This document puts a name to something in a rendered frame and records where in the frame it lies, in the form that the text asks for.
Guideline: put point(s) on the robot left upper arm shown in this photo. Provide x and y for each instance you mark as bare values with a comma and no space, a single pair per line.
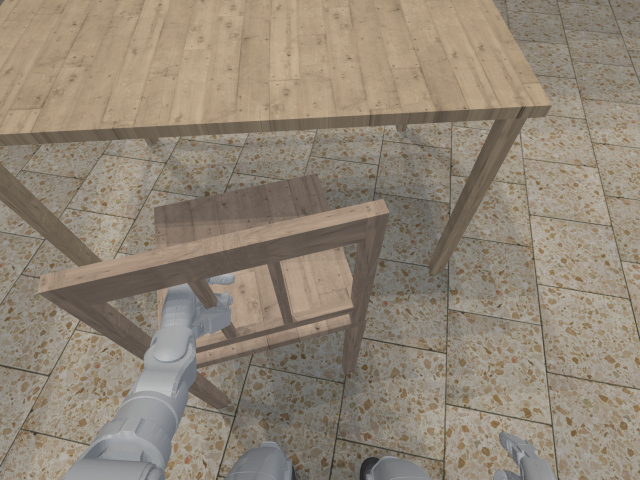
106,469

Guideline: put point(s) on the right robot thigh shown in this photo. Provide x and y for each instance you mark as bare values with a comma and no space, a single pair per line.
396,469

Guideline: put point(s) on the right robot shin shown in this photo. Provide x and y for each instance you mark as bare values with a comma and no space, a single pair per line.
384,458

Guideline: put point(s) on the table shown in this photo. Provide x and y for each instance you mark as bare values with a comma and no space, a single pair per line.
98,70

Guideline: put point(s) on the chair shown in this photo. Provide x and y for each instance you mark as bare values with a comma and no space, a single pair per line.
284,247

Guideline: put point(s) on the left robot hand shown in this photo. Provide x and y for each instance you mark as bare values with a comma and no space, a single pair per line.
181,305

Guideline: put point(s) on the right robot hand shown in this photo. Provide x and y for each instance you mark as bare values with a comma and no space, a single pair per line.
525,455

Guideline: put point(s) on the robot left forearm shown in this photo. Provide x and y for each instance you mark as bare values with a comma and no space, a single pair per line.
148,418

